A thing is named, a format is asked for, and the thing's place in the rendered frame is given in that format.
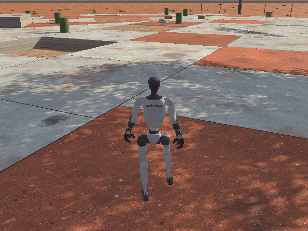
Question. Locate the left robot hand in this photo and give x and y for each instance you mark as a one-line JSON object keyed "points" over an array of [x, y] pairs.
{"points": [[128, 135]]}

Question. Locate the right robot upper arm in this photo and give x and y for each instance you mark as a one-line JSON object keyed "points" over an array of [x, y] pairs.
{"points": [[171, 110]]}

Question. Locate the robot head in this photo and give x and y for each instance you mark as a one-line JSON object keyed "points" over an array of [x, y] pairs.
{"points": [[154, 84]]}

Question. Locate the left robot upper arm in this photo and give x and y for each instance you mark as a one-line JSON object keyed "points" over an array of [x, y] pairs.
{"points": [[136, 109]]}

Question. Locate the robot right forearm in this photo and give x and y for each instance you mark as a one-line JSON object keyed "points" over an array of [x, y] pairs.
{"points": [[177, 129]]}

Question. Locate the robot left thigh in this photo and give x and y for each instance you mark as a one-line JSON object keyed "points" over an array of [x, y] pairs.
{"points": [[142, 148]]}

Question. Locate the right robot hand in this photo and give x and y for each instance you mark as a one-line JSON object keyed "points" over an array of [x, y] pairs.
{"points": [[181, 142]]}

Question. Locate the robot left forearm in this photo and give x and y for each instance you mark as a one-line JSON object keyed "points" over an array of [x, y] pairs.
{"points": [[129, 127]]}

